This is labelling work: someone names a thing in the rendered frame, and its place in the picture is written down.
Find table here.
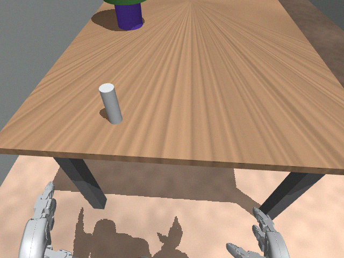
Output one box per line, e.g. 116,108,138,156
0,0,344,220

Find left robot hand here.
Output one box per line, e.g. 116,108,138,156
18,182,78,258

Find can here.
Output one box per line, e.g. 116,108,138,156
99,83,123,125

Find right robot hand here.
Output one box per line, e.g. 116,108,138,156
226,207,290,258

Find potted plant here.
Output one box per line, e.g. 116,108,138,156
103,0,146,30

